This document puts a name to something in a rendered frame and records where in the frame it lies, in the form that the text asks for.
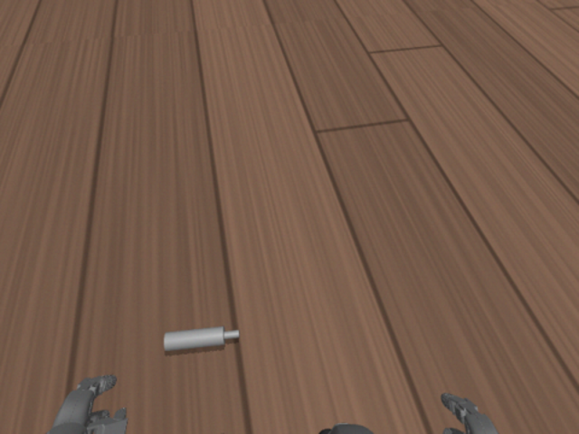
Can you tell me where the left robot hand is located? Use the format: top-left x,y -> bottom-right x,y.
52,375 -> 128,434

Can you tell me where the bottle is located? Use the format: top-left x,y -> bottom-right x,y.
164,326 -> 240,351

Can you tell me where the right robot hand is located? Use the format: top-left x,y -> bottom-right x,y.
441,393 -> 498,434

